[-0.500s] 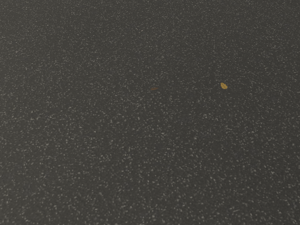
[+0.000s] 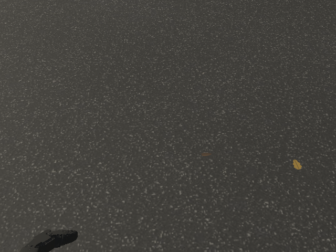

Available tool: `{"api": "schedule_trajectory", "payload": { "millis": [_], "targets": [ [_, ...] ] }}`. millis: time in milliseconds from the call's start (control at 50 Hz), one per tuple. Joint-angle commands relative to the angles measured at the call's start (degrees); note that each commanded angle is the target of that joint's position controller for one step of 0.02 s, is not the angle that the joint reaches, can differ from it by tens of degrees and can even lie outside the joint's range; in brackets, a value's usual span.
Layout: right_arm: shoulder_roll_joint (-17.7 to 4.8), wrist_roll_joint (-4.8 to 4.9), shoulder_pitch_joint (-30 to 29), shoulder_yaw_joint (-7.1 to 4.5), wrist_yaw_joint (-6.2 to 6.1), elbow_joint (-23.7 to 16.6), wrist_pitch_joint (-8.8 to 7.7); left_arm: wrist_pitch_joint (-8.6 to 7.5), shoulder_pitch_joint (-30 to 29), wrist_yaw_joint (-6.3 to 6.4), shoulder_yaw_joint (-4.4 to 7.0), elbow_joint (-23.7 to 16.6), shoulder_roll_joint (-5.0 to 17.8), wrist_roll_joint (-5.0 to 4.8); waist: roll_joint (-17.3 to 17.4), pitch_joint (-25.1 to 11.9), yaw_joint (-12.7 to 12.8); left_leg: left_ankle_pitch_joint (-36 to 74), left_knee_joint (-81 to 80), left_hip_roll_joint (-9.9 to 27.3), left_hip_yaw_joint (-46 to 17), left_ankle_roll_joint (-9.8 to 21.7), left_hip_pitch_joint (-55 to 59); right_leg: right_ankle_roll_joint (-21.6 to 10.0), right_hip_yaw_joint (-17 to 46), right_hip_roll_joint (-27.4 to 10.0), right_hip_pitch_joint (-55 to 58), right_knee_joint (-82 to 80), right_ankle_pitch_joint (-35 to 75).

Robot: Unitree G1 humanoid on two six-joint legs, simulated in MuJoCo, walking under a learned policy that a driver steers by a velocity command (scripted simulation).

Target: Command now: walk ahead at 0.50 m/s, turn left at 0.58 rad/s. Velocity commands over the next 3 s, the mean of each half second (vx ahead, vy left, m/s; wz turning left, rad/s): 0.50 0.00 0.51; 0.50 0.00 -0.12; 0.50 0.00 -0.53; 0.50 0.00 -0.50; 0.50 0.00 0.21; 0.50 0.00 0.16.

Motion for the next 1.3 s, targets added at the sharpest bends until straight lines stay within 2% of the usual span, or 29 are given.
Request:
{"api": "schedule_trajectory", "payload": {
  "millis": [20, 40, 60, 80, 120, 220, 320, 420, 460, 480, 500, 520, 540, 560, 600, 660, 720, 840, 940, 980, 1020, 1040, 1060, 1080, 1100, 1140, 1180, 1220, 1300],
  "targets": [
    [-4.95, 1.39, 5.12, 0.14, -0.05, -5.30, -1.53, 0.18, 16.85, 0.17, 4.57, 0.04, 12.20, -0.39, -14.48, -13.79, 7.03, -3.00, 32.95, 3.52, 2.44, -1.48, -36.48, -14.02, 44.65, -26.04, 42.40, -13.51, -29.74],
    [-7.89, 0.86, -1.16, -0.77, -0.04, -5.86, -1.16, 0.51, 14.58, 0.46, 3.63, -0.47, 8.81, -0.56, -9.22, -7.09, 8.60, 2.47, 34.63, 5.35, 3.62, -1.77, -37.76, -11.35, 34.58, -23.30, 36.25, -13.85, -27.26],
    [-7.43, 0.12, -4.13, -0.86, -0.14, -6.39, -0.85, 0.83, 12.01, 0.51, 3.06, -0.63, 7.65, -0.03, -5.65, -3.74, 7.84, 6.54, 33.59, 7.17, 5.11, -2.05, -35.80, -9.80, 26.59, -20.64, 30.01, -14.22, -18.64],
    [-6.71, -0.36, -5.97, -1.00, 0.05, -7.07, -0.84, 1.05, 10.49, 0.59, 2.64, -0.15, 6.35, 0.16, -5.54, -1.03, 7.04, 9.19, 31.10, 8.58, 5.14, -2.21, -34.76, -9.41, 21.02, -18.35, 25.66, -15.24, -11.95],
    [-4.59, 0.39, -5.36, -0.89, 0.70, -7.33, -0.40, 0.78, 9.72, 0.83, 2.32, 0.69, 5.26, 0.31, -8.08, 0.10, 5.46, 11.72, 28.27, 10.46, 6.29, -2.25, -31.07, -8.77, 13.30, -15.82, 21.27, -17.78, -5.39],
    [-1.77, 0.00, -9.12, -0.07, 1.10, -8.93, 0.29, 0.40, 10.74, 0.90, 3.37, 3.56, 8.00, 0.00, -5.45, 1.41, 5.47, 18.19, 19.32, 11.63, 7.43, -3.66, -34.35, -10.83, 3.89, -16.98, 22.07, -20.94, 5.75],
    [0.03, 0.00, -17.00, 0.85, 2.70, -10.43, -0.68, 1.28, 12.37, 1.17, 3.56, 5.90, 9.70, -0.51, -4.21, 3.22, 8.30, 29.93, 3.71, 10.63, 11.46, -2.67, -30.51, -8.91, -5.37, -15.44, 23.60, -21.07, 10.27],
    [-0.54, 0.03, -21.71, 0.81, 3.84, -12.79, -1.22, 2.64, 16.18, 0.65, 4.02, 9.20, 11.97, -2.14, -4.55, 4.97, 7.91, 23.05, -5.56, 7.52, 14.62, 1.02, -26.42, -8.41, -7.28, -18.23, 30.04, -18.08, 21.38],
    [-3.34, -0.63, -15.97, -0.65, 3.71, -11.74, -1.11, 3.24, 15.57, 0.97, 4.35, 9.83, 13.69, -2.57, -6.44, 0.30, 3.17, 19.78, -8.29, 3.96, 17.15, 3.54, -15.87, -7.05, -9.40, -17.88, 31.50, -8.41, 40.62],
    [-5.73, -0.61, -7.36, -2.12, 3.27, -9.16, -0.97, 3.52, 15.18, 1.26, 3.97, 9.97, 13.18, -2.53, -5.61, -4.61, -1.65, 23.95, -11.72, 1.94, 18.09, 5.29, -2.84, -5.53, -11.70, -16.01, 27.87, 1.68, 44.02],
    [-9.30, -0.59, 1.86, -3.59, 2.30, -6.90, -0.43, 3.20, 15.33, 1.54, 2.91, 9.09, 11.03, -1.35, -2.63, -10.49, -5.62, 26.74, -9.51, 7.26, 10.21, 7.49, 14.90, -3.41, -12.22, -13.97, 15.07, 16.38, 30.06],
    [-15.53, -0.70, 2.86, -4.22, 1.78, -6.48, -0.57, 2.12, 21.49, 0.74, 0.20, 6.59, 3.13, 0.27, 12.93, -17.86, 0.03, 19.28, -13.16, 23.89, -20.46, 17.41, 33.39, 0.40, -10.26, -3.60, -8.48, 38.46, -19.67],
    [-10.65, -0.58, 4.60, -2.91, 1.93, -7.15, -1.01, 0.68, 18.09, 0.15, 1.11, 7.83, 7.82, -1.39, 8.16, -24.37, -3.61, 15.19, -20.09, 27.41, -31.35, 19.60, 33.80, 0.20, 1.47, -2.39, -13.11, 46.62, -27.77],
    [-8.49, -0.94, 1.80, -2.02, 2.18, -6.29, -1.59, 0.11, 12.13, -0.16, 2.03, 5.44, 10.34, -3.46, 6.55, -14.82, -3.68, 18.73, -21.11, 24.93, -21.29, 16.78, 27.47, -0.34, 1.69, -4.95, -17.86, 47.77, -23.83],
    [-5.33, -0.85, -4.83, -1.03, 2.30, -5.85, -2.19, -0.18, 8.93, 0.42, 1.78, 5.04, 8.93, -1.88, 2.16, -5.44, 0.43, 28.86, -22.98, 19.96, -8.44, 13.35, 11.95, -0.53, 0.57, -9.07, -15.11, 39.80, -15.52],
    [-3.30, -1.52, -8.08, -0.49, 2.28, -5.47, -3.40, 1.99, 13.63, 0.18, 1.65, 7.08, 6.53, -1.64, 2.78, -3.84, 4.71, 33.64, -28.61, 18.46, -1.68, 13.45, 2.19, 0.75, 1.06, -10.71, -7.66, 35.28, -10.79],
    [-4.61, -1.83, -7.52, -0.93, 1.83, -3.12, -4.57, 3.47, 10.36, 0.50, 1.28, 6.30, 4.92, -1.43, 1.79, 0.12, 4.61, 34.11, -32.35, 18.28, 4.69, 12.82, -0.95, 2.28, 1.81, -10.87, -10.84, 29.04, -4.02],
    [-6.22, -1.72, -5.17, -1.20, 0.90, 0.17, -4.73, 2.89, 0.90, -0.83, 0.63, 3.62, 3.31, -1.61, 1.47, 3.68, 0.70, 31.31, -34.55, 16.85, 15.11, 8.51, 1.45, 1.11, 0.03, -7.71, -9.66, 9.95, 13.75],
    [-7.35, -0.66, -2.56, -1.87, 0.41, 3.18, -3.06, 2.90, -3.90, -2.50, 0.67, 0.03, 3.79, -1.46, 1.31, 4.89, -0.50, 38.03, -29.59, 20.50, 17.49, 6.64, 13.38, -2.00, -1.84, -6.28, -13.59, 4.07, 6.46],
    [-8.82, -0.47, -3.72, -2.30, -0.17, 3.12, -2.07, 3.09, -1.92, -2.97, 1.38, -0.75, 5.18, -1.32, 3.12, 2.39, 1.48, 55.35, -22.81, 20.63, 19.22, 5.08, 15.80, -4.00, -5.19, -3.49, -9.07, 3.91, -0.19],
    [-9.16, -0.52, -5.03, -2.22, -1.03, 2.56, -0.93, 3.47, 10.45, -2.58, 3.83, 1.68, 9.14, -1.37, 3.11, -5.31, 8.45, 68.55, -4.62, 17.86, 22.61, 2.19, 12.34, -7.09, -8.10, 1.51, 8.41, 1.66, -0.87],
    [-7.44, -1.37, -3.76, -1.31, -1.53, 1.44, -1.15, 3.86, 19.91, -1.65, 5.72, 3.37, 13.91, -1.60, -2.45, -11.45, 12.07, 54.44, 12.50, 15.35, 23.11, -0.26, -0.49, -10.70, 2.69, -4.17, 26.09, 0.94, 1.43],
    [0.86, -3.06, 2.82, 1.45, -0.26, -1.12, -2.84, 3.64, 20.30, -1.39, 6.61, 3.16, 19.31, -2.24, -17.35, -17.39, 5.92, 0.94, 33.11, 2.59, 18.77, -4.46, -27.09, -22.62, 35.57, -18.81, 46.55, -4.14, -8.27],
    [-3.72, -1.19, -2.54, 0.87, 0.75, -0.74, -5.03, 3.31, 22.20, -1.37, 5.20, 2.18, 14.11, -2.04, -10.77, -22.78, 10.50, -4.02, 38.98, 2.55, 7.08, -3.38, -33.94, -23.05, 45.13, -20.33, 50.84, -11.52, -14.68],
    [-6.28, 0.91, -7.97, 0.22, 1.36, -2.54, -6.31, 3.02, 19.93, -1.14, 4.53, 2.18, 11.64, -1.49, -8.35, -14.54, 11.20, 0.95, 38.35, 5.51, 6.82, -2.05, -38.25, -20.02, 36.51, -18.79, 45.58, -12.58, -11.85],
    [-5.89, -1.04, -11.12, 0.25, 0.73, -3.02, -7.09, 3.05, 12.78, -0.74, 3.73, 0.57, 8.99, -1.43, -1.09, -5.64, 7.05, 8.18, 28.55, 9.71, 7.90, -1.88, -33.89, -17.01, 25.08, -14.51, 29.30, -13.38, -0.51],
    [-5.79, -1.84, -9.41, -0.21, 0.64, -3.13, -5.90, 3.15, 9.76, -0.31, 3.16, -1.09, 7.59, -0.52, -3.22, -3.90, 3.79, 10.46, 24.01, 10.91, 7.77, -3.04, -27.48, -17.07, 21.04, -12.19, 20.67, -15.87, 6.89],
    [-4.27, -2.12, -8.59, 0.11, 0.52, -3.01, -4.75, 3.02, 9.67, 0.21, 3.43, -1.20, 8.38, -0.87, -3.39, -2.71, 2.84, 11.92, 19.04, 10.75, 9.20, -4.84, -25.91, -17.35, 17.41, -11.06, 15.63, -17.05, 11.36],
    [-1.62, -2.20, -16.48, 1.26, 0.52, -4.94, -4.39, 3.42, 11.99, 1.44, 4.12, -0.26, 10.32, -1.56, -4.53, -0.37, 5.40, 27.04, 1.69, 8.18, 10.43, -6.92, -22.66, -14.00, 11.84, -6.68, 10.21, -17.14, 8.07]
  ]
}}
Next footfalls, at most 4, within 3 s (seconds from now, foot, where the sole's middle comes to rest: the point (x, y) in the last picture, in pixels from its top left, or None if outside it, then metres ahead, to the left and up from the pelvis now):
0.50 left None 0.38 0.19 -0.76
1.04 right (161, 193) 0.73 0.02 -0.76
1.50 left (116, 145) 1.00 0.22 -0.76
2.02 right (185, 114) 1.18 -0.13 -0.76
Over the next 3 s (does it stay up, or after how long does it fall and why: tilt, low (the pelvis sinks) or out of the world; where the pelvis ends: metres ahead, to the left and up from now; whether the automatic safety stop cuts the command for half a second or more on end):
stays up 1.61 -0.11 0.02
